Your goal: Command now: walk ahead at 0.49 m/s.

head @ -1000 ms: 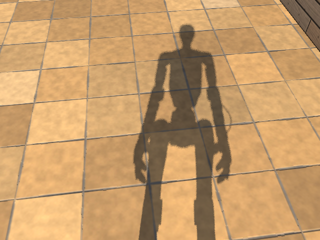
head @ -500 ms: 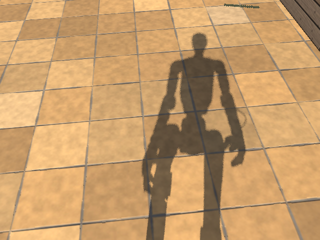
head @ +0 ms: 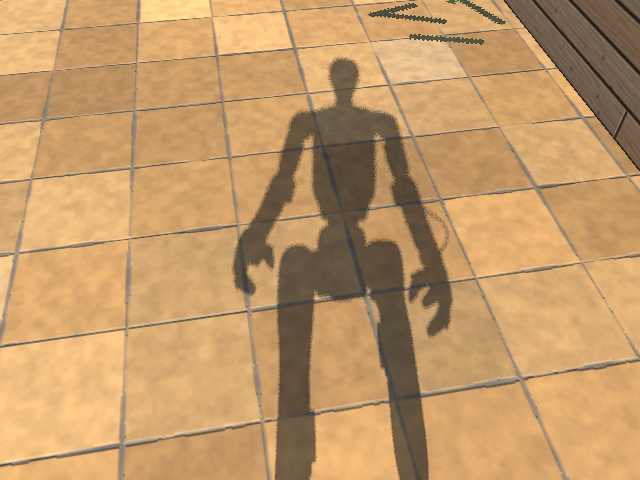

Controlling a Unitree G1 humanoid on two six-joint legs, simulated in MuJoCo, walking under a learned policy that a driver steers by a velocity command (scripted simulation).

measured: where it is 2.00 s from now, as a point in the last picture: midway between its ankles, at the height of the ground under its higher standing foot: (225, 360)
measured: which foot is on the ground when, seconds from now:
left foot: down 0.00-0.30, up 0.32-0.84, down 0.86-1.00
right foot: up 0.00-0.28, down 0.30-0.86, up 0.88-1.00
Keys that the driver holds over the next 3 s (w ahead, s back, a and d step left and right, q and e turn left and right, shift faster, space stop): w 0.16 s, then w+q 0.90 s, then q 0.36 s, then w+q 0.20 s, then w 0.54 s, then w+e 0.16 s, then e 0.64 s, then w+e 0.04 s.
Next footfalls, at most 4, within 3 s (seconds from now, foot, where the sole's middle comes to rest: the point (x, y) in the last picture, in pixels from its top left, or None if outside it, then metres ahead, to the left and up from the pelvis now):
0.30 right None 0.33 -0.17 -0.78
0.86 left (262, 459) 0.57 0.13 -0.78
1.32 right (273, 332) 0.88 0.12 -0.78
1.76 left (207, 419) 0.66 0.25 -0.78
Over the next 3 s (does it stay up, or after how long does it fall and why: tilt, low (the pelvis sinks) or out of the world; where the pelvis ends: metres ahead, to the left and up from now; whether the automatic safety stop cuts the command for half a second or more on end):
stays up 1.01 0.52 -0.01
